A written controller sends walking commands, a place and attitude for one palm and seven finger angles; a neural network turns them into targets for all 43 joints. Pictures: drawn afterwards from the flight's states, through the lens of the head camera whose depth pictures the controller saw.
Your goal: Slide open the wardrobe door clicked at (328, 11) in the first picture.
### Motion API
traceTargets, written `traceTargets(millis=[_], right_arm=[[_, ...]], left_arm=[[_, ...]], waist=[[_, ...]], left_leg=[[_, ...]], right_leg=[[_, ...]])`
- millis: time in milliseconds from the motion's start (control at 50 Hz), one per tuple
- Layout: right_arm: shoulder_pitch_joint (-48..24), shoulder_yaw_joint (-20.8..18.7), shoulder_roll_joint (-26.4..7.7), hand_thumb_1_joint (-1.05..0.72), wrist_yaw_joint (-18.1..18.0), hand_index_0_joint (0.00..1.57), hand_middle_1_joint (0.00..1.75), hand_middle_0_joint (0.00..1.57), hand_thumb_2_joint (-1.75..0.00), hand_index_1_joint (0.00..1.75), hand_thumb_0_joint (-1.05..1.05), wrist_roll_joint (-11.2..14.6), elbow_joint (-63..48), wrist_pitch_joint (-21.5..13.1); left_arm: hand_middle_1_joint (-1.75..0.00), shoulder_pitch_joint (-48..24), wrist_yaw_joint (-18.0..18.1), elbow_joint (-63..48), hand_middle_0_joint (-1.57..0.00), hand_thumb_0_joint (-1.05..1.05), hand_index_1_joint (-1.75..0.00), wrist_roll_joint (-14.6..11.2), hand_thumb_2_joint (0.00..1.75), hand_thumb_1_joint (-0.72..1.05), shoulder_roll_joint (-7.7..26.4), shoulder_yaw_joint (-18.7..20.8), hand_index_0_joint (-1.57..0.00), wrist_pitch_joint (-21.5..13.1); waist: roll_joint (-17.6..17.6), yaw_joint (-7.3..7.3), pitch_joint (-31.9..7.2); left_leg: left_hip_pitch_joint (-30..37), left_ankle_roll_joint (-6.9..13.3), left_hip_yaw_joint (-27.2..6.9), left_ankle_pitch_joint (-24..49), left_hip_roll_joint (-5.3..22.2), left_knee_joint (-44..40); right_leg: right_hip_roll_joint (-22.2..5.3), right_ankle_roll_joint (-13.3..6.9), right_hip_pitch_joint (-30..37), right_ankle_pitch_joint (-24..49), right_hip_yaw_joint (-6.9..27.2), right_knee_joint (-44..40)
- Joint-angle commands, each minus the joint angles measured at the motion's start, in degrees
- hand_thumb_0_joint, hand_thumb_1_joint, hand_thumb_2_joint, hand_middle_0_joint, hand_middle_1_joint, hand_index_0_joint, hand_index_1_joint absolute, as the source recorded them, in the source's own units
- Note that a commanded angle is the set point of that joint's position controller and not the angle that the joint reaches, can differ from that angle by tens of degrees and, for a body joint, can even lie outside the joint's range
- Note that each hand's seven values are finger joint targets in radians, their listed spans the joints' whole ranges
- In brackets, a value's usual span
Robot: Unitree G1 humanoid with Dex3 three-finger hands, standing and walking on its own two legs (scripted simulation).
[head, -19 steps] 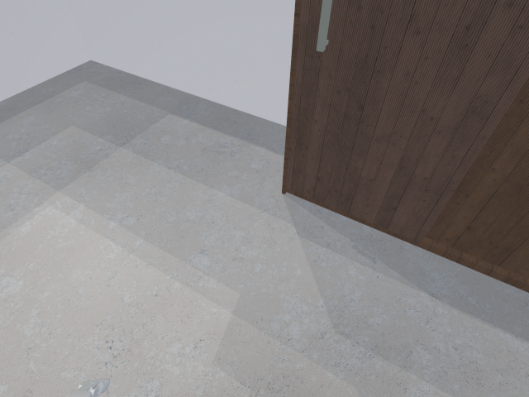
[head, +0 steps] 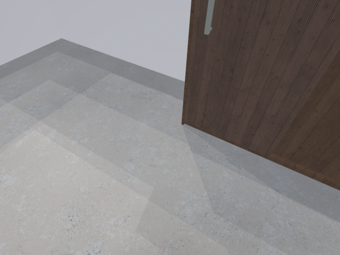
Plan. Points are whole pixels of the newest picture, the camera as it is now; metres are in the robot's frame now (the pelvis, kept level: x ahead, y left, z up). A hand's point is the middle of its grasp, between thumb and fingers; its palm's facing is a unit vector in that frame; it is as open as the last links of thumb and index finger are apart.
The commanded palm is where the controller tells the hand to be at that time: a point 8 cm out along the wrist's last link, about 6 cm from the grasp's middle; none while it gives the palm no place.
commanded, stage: stand and wait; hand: left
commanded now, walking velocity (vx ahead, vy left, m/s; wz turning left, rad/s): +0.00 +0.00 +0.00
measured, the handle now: (212, 6) +1.16 -0.13 +0.15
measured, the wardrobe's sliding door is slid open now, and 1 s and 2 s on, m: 0.00 0.00 0.00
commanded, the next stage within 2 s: look at it before walking up in 0.44 s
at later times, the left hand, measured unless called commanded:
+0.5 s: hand out of the picture +0.06 +0.25 -0.15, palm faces -0.03 -0.94 -0.34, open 7.4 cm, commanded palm none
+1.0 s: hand out of the picture +0.06 +0.25 -0.15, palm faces -0.03 -0.94 -0.34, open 7.4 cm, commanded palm none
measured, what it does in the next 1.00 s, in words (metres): stands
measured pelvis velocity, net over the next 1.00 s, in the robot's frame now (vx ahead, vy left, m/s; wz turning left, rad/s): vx -0.01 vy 0.00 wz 0.00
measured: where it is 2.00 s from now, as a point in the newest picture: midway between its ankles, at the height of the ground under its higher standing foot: outside the picture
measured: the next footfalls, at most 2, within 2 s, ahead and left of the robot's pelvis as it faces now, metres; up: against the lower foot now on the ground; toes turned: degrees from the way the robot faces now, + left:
none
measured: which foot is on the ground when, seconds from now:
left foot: down 0.00-1.00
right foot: down 0.00-1.00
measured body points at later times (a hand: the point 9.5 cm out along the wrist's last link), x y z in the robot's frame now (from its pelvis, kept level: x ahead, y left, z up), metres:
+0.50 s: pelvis -0.01 +0.00 +0.00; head -0.01 -0.01 +0.45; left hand +0.07 +0.30 -0.13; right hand +0.06 -0.30 -0.13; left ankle +0.00 +0.13 -0.74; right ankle +0.00 -0.11 -0.74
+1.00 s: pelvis -0.01 +0.00 +0.00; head +0.00 +0.00 +0.45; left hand +0.07 +0.29 -0.13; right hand +0.07 -0.30 -0.13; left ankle +0.00 +0.13 -0.74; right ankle +0.00 -0.11 -0.74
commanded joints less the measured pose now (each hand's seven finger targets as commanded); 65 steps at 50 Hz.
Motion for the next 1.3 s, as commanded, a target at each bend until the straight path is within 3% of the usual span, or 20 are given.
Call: traceTargets(millis=[0, 260, 620, 1000, 1140, 1180, 1240, 1280], right_arm=[[-2.65, -2.87, -11.5, -0.9, -1.05, 0.2, 0.3, 0.2, -0.9, 0.3, 0.0, -0.02, -3.02, -1.53], [-1.49, -2.47, -12.13, -0.9, -0.99, 0.2, 0.3, 0.2, -0.9, 0.3, 0.0, 0.13, 0.13, -1.6], [-1.17, -2.52, -11.99, -0.9, -0.88, 0.2, 0.3, 0.2, -0.9, 0.3, 0.0, 0.13, 0.97, -1.6], [-1.44, -2.39, -12.23, -0.9, -1.04, 0.2, 0.3, 0.2, -0.9, 0.3, 0.0, 0.3, 1.18, -1.7], [-1.93, -2.33, -12.23, -0.9, -1.04, 0.2, 0.3, 0.2, -0.9, 0.3, 0.0, 0.3, 1.27, -1.66], [1.67, -0.66, -5.01, -0.9, -0.63, 0.2, 0.3, 0.2, -0.9, 0.3, 0.0, -0.16, 2.62, -0.57], [3.25, -0.87, -4.21, -0.9, -0.21, 0.2, 0.3, 0.2, -0.9, 0.3, 0.0, -0.76, 1.77, 0.5], [3.01, -1.28, -3.59, -0.9, -0.18, 0.2, 0.3, 0.2, -0.9, 0.3, 0.0, -0.78, -0.09, 0.81]], left_arm=[[-0.3, -3.32, 0.73, -3.61, -0.2, 0.0, -0.3, -0.17, 0.9, 0.9, 12.34, 2.89, -0.2, -1.75], [-0.3, -2.73, 0.57, -0.85, -0.2, 0.0, -0.3, -0.28, 0.9, 0.9, 12.57, 2.66, -0.2, -1.68], [-0.3, -2.96, 0.62, -0.41, -0.2, 0.0, -0.3, -0.08, 0.9, 0.9, 12.55, 2.65, -0.2, -1.74], [-0.3, -2.44, 0.73, -0.18, -0.2, 0.0, -0.3, -0.18, 0.9, 0.9, 12.51, 2.6, -0.2, -1.98], [-0.3, -2.58, 0.71, -0.03, -0.2, 0.0, -0.3, -0.14, 0.9, 0.9, 12.53, 2.59, -0.2, -1.88], [-0.3, 1.42, 0.95, 1.67, -0.2, 0.0, -0.3, -0.17, 0.9, 0.9, 5.7, 1.21, -0.2, -0.74], [-0.3, 4.98, 0.41, 1.49, -0.2, 0.0, -0.3, 0.43, 0.9, 0.9, 7.69, 2.37, -0.2, 0.21], [-0.3, 8.35, 0.5, 0.68, -0.2, 0.0, -0.3, 0.71, 0.9, 0.9, 10.11, 3.76, -0.2, 0.2]], waist=[[0.03, -0.39, -4.43], [0.22, -0.19, -2.82], [-0.14, -0.27, -1.88], [0.25, -0.29, -4.14], [0.31, -0.23, -2.49], [0.33, -0.1, -3.28], [-4.02, 1.22, 2.02], [-11.99, 2.58, 3.78]], left_leg=[[0.59, 2.45, -4.27, 9.29, 5.78, -3.46], [-0.21, 2.22, -4.86, 5.88, 6.09, -5.67], [0.0, 2.09, -5.02, 5.52, 6.15, -6.54], [2.25, 1.99, -4.81, 10.93, 6.72, -6.23], [1.87, 1.94, -4.83, 9.42, 6.67, -7.02], [0.41, 1.11, -4.01, 3.43, 5.69, -5.64], [-10.23, 1.4, -2.81, -13.37, 2.25, -0.95], [-17.51, 0.92, 1.93, -14.14, 0.42, 11.45]], right_leg=[[-6.55, -1.96, 0.83, 9.34, 6.51, -5.94], [-6.45, -1.79, 0.45, 4.3, 7.05, -8.1], [-6.37, -1.65, -0.37, 3.67, 7.38, -9.08], [-6.51, -1.68, 2.15, 11.67, 6.5, -8.2], [-6.43, -1.49, 1.5, 9.75, 6.57, -8.93], [-6.39, -0.24, 2.11, 0.27, 5.56, -8.48], [-8.44, -1.81, 1.41, -19.93, 9.55, -11.52], [-16.03, -5.78, 2.4, -28.9, 17.59, -17.81]])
